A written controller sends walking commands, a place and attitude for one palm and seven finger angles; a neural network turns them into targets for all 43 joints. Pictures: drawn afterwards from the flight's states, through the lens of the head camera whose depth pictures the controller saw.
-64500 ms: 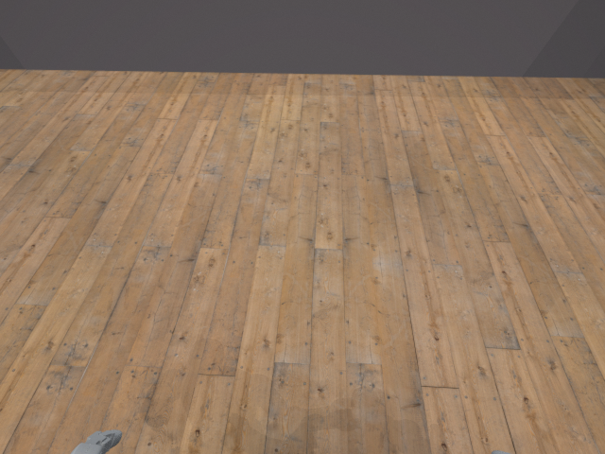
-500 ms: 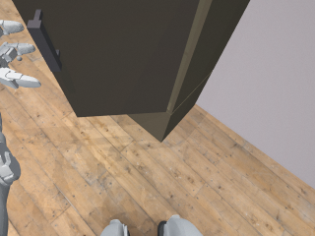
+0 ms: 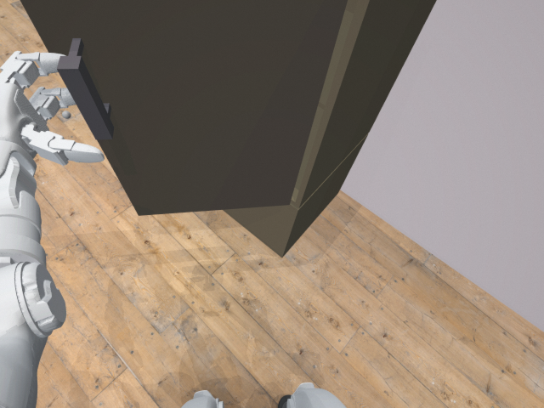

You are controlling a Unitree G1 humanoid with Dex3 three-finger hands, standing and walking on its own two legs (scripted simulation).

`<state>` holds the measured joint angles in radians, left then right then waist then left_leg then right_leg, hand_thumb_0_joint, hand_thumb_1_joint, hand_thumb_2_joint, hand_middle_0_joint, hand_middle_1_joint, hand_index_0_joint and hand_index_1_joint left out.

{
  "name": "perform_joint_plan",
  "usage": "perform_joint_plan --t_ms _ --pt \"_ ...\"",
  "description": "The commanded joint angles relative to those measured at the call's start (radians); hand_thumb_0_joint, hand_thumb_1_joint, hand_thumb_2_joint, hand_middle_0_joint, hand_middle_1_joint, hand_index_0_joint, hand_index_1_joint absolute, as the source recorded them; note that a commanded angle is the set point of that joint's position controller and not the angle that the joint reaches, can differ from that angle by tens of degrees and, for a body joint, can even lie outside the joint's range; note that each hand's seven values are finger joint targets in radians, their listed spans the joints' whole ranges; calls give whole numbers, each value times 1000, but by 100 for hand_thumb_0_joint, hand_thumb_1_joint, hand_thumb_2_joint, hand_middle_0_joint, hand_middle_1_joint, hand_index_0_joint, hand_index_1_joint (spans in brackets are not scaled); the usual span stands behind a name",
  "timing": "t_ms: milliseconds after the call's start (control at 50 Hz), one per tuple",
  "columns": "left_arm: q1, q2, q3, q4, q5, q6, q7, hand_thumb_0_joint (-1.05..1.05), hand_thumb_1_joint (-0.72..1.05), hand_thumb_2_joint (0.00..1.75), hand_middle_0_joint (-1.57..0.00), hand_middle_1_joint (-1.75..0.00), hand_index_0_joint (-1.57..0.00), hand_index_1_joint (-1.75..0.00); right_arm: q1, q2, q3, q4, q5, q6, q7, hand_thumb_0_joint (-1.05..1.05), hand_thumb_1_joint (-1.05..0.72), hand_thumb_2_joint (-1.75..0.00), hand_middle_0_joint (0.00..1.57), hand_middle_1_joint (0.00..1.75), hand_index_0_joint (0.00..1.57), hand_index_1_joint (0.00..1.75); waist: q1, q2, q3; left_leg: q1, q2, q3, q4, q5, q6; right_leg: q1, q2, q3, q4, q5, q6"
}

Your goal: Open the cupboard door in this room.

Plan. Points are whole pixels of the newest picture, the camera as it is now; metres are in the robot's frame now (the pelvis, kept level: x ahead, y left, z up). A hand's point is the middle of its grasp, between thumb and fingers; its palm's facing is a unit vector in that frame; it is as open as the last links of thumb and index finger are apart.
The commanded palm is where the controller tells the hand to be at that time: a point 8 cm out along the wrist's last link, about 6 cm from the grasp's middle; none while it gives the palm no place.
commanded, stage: slide the fingers in behind the handle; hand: left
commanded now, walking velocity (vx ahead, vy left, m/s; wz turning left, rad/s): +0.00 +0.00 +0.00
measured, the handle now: (91, 91) +0.55 +0.23 +0.11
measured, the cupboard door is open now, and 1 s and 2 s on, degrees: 47 47 50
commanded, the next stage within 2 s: close the thumb around the handle in 0.86 s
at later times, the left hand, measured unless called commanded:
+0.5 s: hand (99, 116) +0.49 +0.21 +0.11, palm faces +0.05 -1.00 +0.02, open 14.0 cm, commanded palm +0.47 +0.26 +0.10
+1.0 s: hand (101, 115) +0.50 +0.21 +0.11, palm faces +0.06 -1.00 +0.00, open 14.0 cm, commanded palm +0.47 +0.25 +0.10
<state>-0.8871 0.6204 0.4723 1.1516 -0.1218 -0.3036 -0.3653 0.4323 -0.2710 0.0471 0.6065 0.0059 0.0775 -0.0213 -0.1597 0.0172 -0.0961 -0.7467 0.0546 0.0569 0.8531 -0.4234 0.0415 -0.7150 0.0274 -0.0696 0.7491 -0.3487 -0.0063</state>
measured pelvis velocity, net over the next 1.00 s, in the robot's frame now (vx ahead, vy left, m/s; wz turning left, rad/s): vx -0.01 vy -0.01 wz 0.01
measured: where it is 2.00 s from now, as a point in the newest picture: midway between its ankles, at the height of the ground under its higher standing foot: outside the picture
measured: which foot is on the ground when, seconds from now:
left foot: down 0.00-1.00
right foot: down 0.00-1.00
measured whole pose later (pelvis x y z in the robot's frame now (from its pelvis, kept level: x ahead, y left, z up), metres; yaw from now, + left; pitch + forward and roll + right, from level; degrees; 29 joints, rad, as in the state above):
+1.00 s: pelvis -0.01 -0.01 +0.00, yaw +1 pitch +18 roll -3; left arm -0.96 0.58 0.43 1.22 -0.08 -0.32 -0.27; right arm 0.42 -0.29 0.04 0.62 0.00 0.03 -0.02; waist -0.18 0.02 -0.08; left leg -0.77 0.05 0.05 0.85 -0.40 0.03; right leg -0.74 0.03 -0.08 0.77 -0.34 -0.02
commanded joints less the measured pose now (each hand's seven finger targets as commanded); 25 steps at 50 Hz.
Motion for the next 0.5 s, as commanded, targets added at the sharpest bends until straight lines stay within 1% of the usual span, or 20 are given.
perform_joint_plan --t_ms 0,20,40,60,100,140,160,180,200,220,240,260,300,340,360,380,400,420,440,480 --pt "-383 278 16 -153 -23 -44 2 0 -50 30 -30 -120 -30 -120 147 -199 -71 -52 2 -7 -12 0 -90 -90 20 30 20 30 10 104 -373 308 -17 -88 -76 484 -9 155 29 29 -40 372 -9" --pt "-433 264 -10 -176 -18 -43 4 0 -50 30 -30 -120 -30 -120 143 -197 -70 -53 3 -8 -14 0 -90 -90 20 30 20 30 -4 119 -359 308 -17 -93 -81 461 -10 141 27 28 -42 353 -9" --pt "-448 248 -19 -174 -18 -43 8 0 -50 30 -30 -120 -30 -120 144 -195 -70 -51 2 -11 -14 0 -90 -90 20 30 20 30 -6 123 -367 315 -18 -93 -82 446 -9 137 28 30 -44 341 -10" --pt "-449 257 -14 -177 -14 -48 12 0 -50 30 -30 -120 -30 -120 143 -196 -72 -51 2 -14 -16 0 -90 -90 20 30 20 30 -4 121 -361 313 -18 -96 -82 431 -10 131 27 30 -45 324 -11" --pt "-508 244 -19 -240 -19 -77 23 0 -50 30 -30 -120 -30 -120 146 -193 -74 -44 -2 -23 -15 0 -90 -90 20 30 20 30 -9 165 -431 383 -16 -106 -72 482 -16 119 28 31 -37 338 -12" --pt "-525 194 -48 -248 -26 -95 29 0 -50 30 -30 -120 -30 -120 144 -188 -75 -33 -4 -30 -13 0 -90 -90 20 30 20 30 -17 180 -443 419 -11 -115 -63 515 -25 94 31 27 -33 334 -13" --pt "-505 209 -27 -235 -28 -98 32 0 -50 30 -30 -120 -30 -120 145 -191 -76 -30 -6 -32 -12 0 -90 -90 20 30 20 30 -9 156 -450 410 -11 -115 -59 504 -24 99 31 27 -31 328 -13" --pt "-515 196 -39 -228 -32 -102 33 0 -50 30 -30 -120 -30 -120 147 -191 -74 -25 -6 -33 -13 0 -90 -90 20 30 20 30 -18 166 -440 412 -12 -115 -59 509 -22 93 31 26 -32 330 -15" --pt "-504 203 -34 -196 -27 -95 35 0 -50 30 -30 -120 -30 -120 145 -192 -73 -20 -4 -33 -13 0 -90 -90 20 30 20 30 -14 148 -430 389 -13 -116 -61 488 -22 93 29 26 -30 321 -13" --pt "-517 173 -60 -161 -24 -83 38 0 -50 30 -30 -120 -30 -120 141 -190 -71 -15 -3 -34 -12 0 -90 -90 20 30 20 30 -30 132 -390 367 -14 -116 -66 460 -20 80 28 24 -35 308 -11" --pt "-513 194 -47 -163 -17 -76 45 0 -50 30 -30 -120 -30 -120 145 -193 -72 -16 -4 -34 -12 0 -90 -90 20 30 20 30 -17 135 -388 349 -17 -116 -70 449 -19 93 26 26 -33 304 -13" --pt "-501 180 -56 -154 -11 -65 50 0 -50 30 -30 -120 -30 -120 143 -192 -72 -22 -4 -35 -11 0 -90 -90 20 30 20 30 -17 132 -399 345 -20 -112 -71 441 -17 101 25 27 -32 308 -12" --pt "-479 221 -21 -170 -4 -64 61 0 -50 30 -30 -120 -30 -120 147 -192 -73 -28 -6 -36 -11 0 -90 -90 20 30 20 30 2 139 -438 352 -20 -108 -67 482 -18 129 22 28 -26 341 -12" --pt "-518 178 -55 -217 -2 -72 74 0 -50 30 -30 -120 -30 -120 142 -184 -74 -33 -6 -37 -7 0 -90 -90 20 30 20 30 -7 154 -445 373 -17 -110 -66 494 -21 116 25 26 -25 342 -11" --pt "-492 170 -52 -202 -1 -73 80 0 -50 30 -30 -120 -30 -120 141 -183 -75 -34 -7 -39 -3 0 -90 -90 20 30 20 30 1 148 -437 371 -19 -108 -65 481 -21 115 26 27 -28 331 -12" --pt "-499 166 -47 -221 -8 -84 85 0 -50 30 -30 -120 -30 -120 145 -183 -74 -38 -9 -41 -3 0 -90 -90 20 30 20 30 -4 131 -444 371 -19 -107 -64 492 -18 126 28 27 -26 343 -13" --pt "-482 196 -22 -215 -6 -87 91 0 -50 30 -30 -120 -30 -120 145 -186 -75 -37 -8 -40 -2 0 -90 -90 20 30 20 30 8 123 -456 364 -18 -108 -66 491 -20 142 28 27 -23 348 -12" --pt "-493 176 -37 -221 -8 -88 96 0 -50 30 -30 -120 -30 -120 141 -183 -75 -38 -7 -39 -2 0 -90 -90 20 30 20 30 0 114 -451 356 -20 -101 -68 479 -17 149 28 31 -27 355 -10" --pt "-485 183 -24 -206 -9 -88 101 0 -50 30 -30 -120 -30 -120 139 -184 -76 -38 -7 -40 -1 0 -90 -90 20 30 20 30 6 108 -436 336 -23 -98 -71 450 -16 154 27 32 -30 343 -11" --pt "-481 217 -6 -173 0 -84 107 0 -50 30 -30 -120 -30 -120 143 -188 -70 -37 -6 -39 -4 0 -90 -90 20 30 20 30 4 90 -393 281 -28 -89 -78 408 -8 176 25 38 -33 337 -12"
